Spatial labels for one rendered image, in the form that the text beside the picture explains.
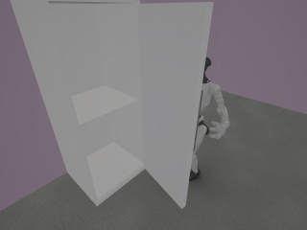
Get left robot upper arm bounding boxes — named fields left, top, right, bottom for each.
left=208, top=82, right=225, bottom=114

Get robot left thigh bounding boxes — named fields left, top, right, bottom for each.
left=192, top=122, right=209, bottom=159

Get robot head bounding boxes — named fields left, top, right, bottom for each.
left=202, top=57, right=211, bottom=83

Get fridge door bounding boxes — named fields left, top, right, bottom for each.
left=137, top=2, right=214, bottom=209

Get left robot hand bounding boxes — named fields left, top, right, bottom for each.
left=209, top=121, right=226, bottom=139

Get left robot forearm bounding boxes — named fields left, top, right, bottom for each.
left=219, top=107, right=230, bottom=128

